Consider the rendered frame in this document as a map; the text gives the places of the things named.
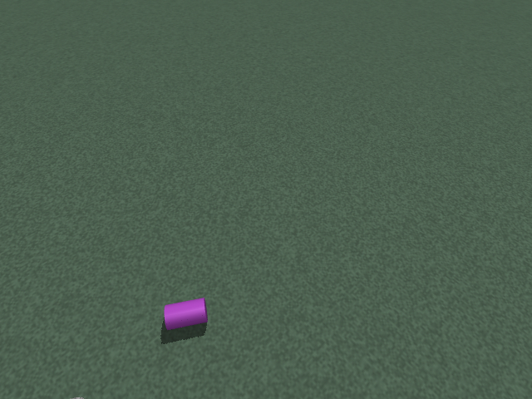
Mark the can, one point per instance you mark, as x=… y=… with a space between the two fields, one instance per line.
x=187 y=313

